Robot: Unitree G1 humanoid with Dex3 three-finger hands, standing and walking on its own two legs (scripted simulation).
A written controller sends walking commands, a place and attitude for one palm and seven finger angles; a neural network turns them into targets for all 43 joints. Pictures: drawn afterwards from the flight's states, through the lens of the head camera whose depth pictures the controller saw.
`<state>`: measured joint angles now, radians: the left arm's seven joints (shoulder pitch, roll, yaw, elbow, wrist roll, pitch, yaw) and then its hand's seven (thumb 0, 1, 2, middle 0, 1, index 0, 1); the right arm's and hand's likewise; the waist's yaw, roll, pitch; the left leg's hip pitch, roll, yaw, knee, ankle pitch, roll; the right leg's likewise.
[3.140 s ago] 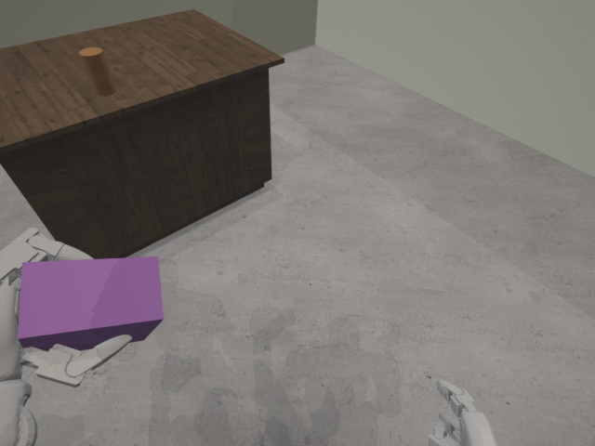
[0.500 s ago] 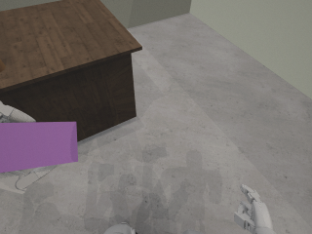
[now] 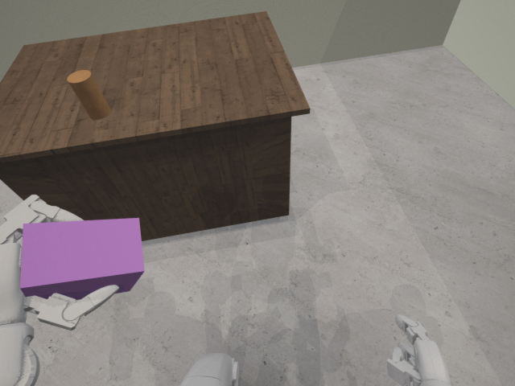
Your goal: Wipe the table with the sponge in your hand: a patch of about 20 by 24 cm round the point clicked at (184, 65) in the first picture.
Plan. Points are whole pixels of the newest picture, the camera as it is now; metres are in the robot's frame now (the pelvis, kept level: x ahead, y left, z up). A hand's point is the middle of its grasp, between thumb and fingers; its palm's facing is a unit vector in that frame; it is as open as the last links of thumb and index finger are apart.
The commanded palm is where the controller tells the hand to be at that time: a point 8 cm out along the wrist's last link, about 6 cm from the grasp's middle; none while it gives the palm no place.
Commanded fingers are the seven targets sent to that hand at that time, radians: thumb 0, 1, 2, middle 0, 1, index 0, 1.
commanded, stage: walk to a spot facing it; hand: left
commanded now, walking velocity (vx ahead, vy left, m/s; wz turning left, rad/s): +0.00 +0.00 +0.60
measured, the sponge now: (101, 261) +0.23 +0.20 +0.14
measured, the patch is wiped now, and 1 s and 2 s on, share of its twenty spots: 0.00 0.00 0.00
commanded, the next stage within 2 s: none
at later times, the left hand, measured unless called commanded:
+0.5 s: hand out of the picture +0.13 +0.27 +0.19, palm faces +0.57 -0.70 -0.44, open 10.3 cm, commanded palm +0.07 +0.30 +0.18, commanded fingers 0.00 0.10 1.30 -1.20 -1.60 -1.20 -1.60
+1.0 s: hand out of the picture +0.00 +0.24 +0.19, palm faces +0.79 -0.43 -0.44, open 10.3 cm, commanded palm -0.07 +0.24 +0.18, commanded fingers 0.00 0.10 1.30 -1.20 -1.60 -1.20 -1.60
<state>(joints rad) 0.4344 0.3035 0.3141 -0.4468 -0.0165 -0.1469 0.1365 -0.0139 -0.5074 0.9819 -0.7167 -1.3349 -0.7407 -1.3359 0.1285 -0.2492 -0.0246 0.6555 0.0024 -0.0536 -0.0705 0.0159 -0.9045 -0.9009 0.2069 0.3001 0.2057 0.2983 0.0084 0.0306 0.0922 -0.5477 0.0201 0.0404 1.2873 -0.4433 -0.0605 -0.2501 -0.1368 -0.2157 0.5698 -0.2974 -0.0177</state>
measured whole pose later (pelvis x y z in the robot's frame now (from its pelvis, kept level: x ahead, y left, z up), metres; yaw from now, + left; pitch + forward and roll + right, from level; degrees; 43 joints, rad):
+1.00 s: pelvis -0.04 -0.08 +0.00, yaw +35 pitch +1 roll +2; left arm 0.50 0.41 0.38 -0.59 -0.05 -0.17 0.17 -0.01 -0.51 0.98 -0.71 -1.34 -0.74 -1.34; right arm 0.23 -0.27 -0.05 0.59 -0.01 -0.05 -0.09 0.01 -0.91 -0.90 0.20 0.30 0.20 0.30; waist 0.00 -0.03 0.02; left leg -0.32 0.05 0.12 0.70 -0.45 -0.02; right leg -0.27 -0.15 -0.27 0.53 -0.28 -0.02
